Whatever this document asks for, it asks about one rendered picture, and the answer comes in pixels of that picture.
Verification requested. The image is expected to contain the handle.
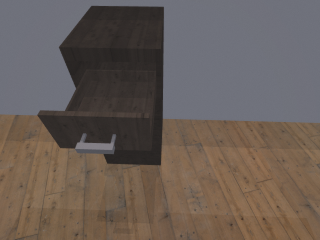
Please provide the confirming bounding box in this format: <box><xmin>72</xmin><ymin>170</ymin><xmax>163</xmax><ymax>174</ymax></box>
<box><xmin>75</xmin><ymin>133</ymin><xmax>116</xmax><ymax>154</ymax></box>

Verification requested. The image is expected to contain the cabinet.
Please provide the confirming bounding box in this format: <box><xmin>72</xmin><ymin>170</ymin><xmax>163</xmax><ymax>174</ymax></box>
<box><xmin>59</xmin><ymin>6</ymin><xmax>164</xmax><ymax>166</ymax></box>

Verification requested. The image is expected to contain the drawer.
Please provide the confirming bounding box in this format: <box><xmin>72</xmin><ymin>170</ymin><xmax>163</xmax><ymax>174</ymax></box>
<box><xmin>37</xmin><ymin>69</ymin><xmax>157</xmax><ymax>151</ymax></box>

